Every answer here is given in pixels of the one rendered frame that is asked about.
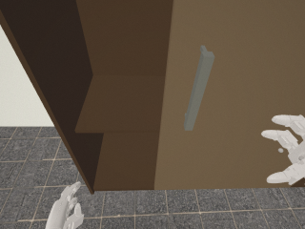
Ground right robot hand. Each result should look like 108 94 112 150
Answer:
261 114 305 185

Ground handle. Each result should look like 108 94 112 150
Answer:
184 45 215 131

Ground left robot hand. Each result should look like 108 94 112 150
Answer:
45 181 84 229

